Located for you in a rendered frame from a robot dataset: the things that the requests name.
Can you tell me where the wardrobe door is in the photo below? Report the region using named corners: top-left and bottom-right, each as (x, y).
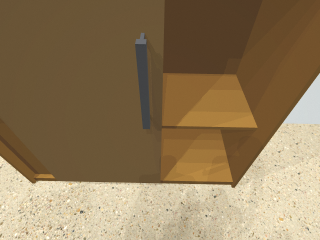
top-left (0, 118), bottom-right (51, 174)
top-left (0, 0), bottom-right (165, 183)

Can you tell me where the handle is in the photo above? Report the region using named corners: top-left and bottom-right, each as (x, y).
top-left (135, 33), bottom-right (151, 129)

